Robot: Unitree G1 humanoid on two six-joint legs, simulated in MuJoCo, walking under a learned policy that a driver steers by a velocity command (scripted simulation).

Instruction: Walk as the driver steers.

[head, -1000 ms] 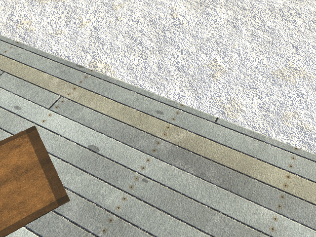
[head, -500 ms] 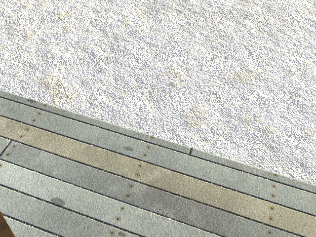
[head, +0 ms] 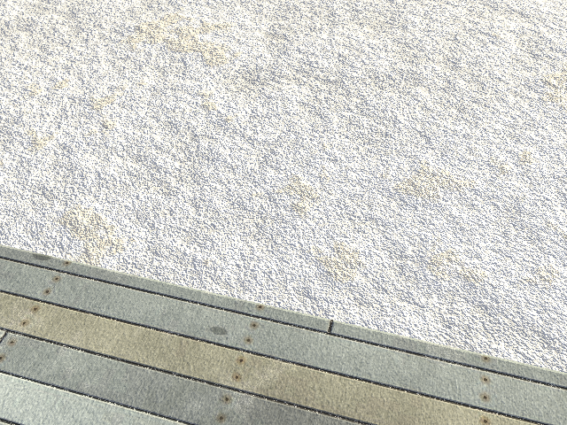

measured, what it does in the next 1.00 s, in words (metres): walks ahead, turning left: left foot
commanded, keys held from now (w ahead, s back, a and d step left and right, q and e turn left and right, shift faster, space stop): no key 0.30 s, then w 0.04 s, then w+q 0.66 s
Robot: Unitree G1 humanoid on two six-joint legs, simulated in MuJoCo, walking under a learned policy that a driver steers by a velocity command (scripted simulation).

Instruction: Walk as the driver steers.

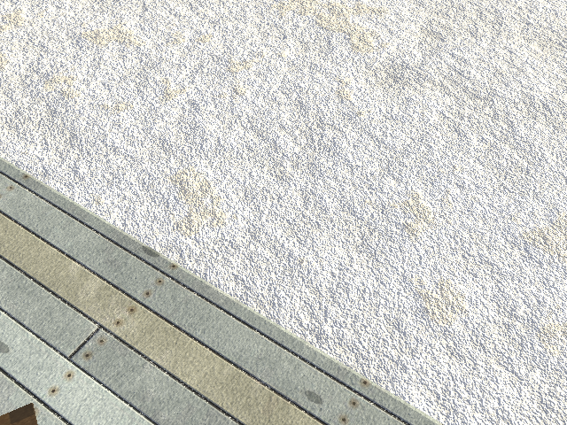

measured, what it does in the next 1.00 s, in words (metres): walks ahead: right foot, then left foot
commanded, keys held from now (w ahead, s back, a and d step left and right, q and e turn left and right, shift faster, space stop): w+q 0.02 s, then no key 0.98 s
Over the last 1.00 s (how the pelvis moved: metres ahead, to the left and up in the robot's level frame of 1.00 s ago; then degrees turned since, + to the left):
0.25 0.11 0.00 19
